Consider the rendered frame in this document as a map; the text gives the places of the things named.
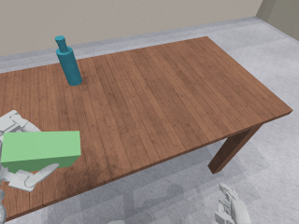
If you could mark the robot right hand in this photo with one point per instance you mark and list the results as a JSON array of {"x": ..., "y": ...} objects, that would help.
[{"x": 236, "y": 212}]

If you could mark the robot left hand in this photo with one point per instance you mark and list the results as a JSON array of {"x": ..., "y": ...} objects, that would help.
[{"x": 12, "y": 122}]

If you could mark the table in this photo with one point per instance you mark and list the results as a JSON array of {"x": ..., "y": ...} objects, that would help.
[{"x": 135, "y": 109}]

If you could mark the sponge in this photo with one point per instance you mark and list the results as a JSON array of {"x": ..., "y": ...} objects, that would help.
[{"x": 33, "y": 151}]

